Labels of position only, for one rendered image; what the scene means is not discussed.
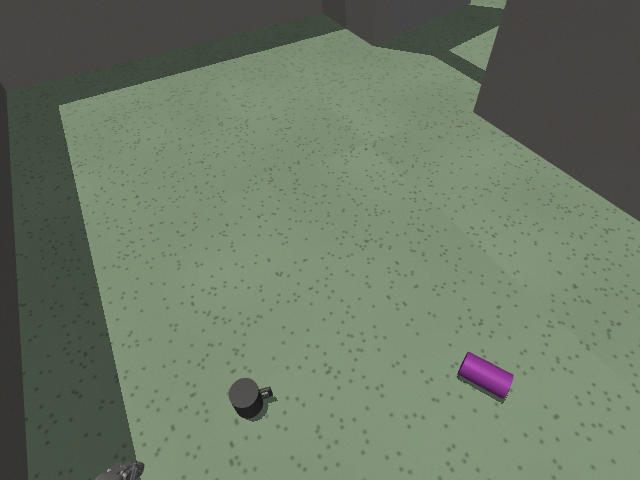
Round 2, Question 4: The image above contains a left robot hand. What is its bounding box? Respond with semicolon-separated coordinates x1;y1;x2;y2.
95;461;144;480

